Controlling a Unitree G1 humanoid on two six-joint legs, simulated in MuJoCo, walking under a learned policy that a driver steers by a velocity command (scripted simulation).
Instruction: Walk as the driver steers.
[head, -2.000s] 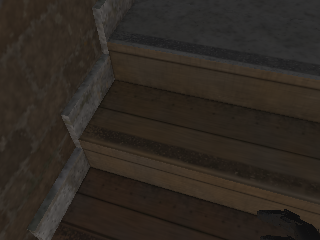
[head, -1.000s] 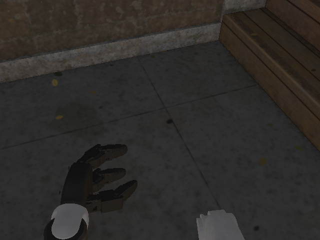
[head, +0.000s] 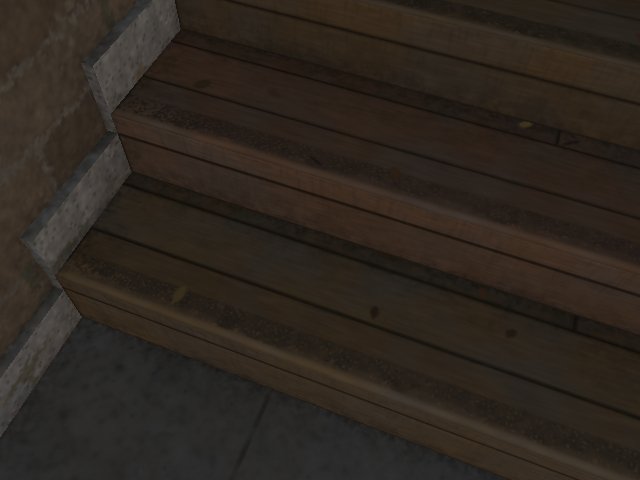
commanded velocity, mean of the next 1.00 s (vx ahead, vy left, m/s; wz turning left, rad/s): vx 0.05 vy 0.00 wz -0.28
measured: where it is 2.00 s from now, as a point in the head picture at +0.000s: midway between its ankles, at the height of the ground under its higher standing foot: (286, 269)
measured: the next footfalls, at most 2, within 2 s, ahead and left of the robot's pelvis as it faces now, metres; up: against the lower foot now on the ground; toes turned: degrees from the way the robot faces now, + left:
left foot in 0.32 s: +0.26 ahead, +0.16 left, +0.00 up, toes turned -28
right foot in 0.76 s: +0.10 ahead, -0.03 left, +0.00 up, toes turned -19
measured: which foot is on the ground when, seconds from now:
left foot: up 0.00-0.30, down 0.32-0.76, up 0.78-1.00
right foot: down 0.00-0.32, up 0.34-0.74, down 0.76-1.00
